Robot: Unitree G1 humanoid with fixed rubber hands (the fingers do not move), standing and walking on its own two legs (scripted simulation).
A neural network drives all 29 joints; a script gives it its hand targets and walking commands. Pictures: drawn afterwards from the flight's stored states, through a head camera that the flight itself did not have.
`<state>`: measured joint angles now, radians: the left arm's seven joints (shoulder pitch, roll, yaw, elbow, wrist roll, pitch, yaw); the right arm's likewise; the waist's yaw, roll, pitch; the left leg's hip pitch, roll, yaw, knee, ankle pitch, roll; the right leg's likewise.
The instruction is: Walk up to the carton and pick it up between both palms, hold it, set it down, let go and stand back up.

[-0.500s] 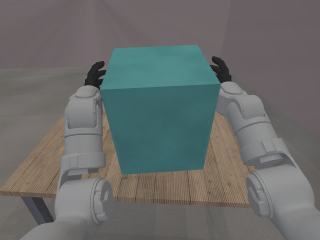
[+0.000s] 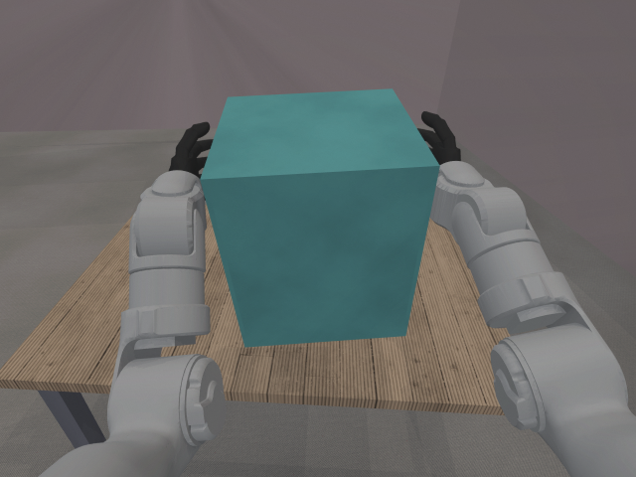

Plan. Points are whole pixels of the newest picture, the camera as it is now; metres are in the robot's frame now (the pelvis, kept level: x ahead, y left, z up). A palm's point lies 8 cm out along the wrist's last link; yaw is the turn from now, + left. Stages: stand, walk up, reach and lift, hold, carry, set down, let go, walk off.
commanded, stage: hold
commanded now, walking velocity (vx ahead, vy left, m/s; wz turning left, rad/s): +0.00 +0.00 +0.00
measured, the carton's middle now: (318, 218) +0.38 +0.01 +0.22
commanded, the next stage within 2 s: none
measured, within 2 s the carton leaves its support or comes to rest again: neither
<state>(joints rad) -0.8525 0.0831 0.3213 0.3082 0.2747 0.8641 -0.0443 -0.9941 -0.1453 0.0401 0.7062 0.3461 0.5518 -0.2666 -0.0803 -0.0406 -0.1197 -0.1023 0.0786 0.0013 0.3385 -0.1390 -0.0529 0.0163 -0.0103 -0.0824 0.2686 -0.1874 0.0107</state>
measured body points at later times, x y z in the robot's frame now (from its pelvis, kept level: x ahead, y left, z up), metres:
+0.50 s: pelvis -0.01 +0.00 +0.00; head -0.09 +0.03 +0.44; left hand +0.37 +0.17 +0.28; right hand +0.38 -0.13 +0.29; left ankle +0.03 +0.15 -0.75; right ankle -0.02 -0.12 -0.75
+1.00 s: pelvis +0.00 +0.00 +0.00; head -0.08 +0.03 +0.44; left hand +0.38 +0.17 +0.27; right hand +0.38 -0.13 +0.28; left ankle +0.03 +0.15 -0.75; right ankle -0.02 -0.12 -0.75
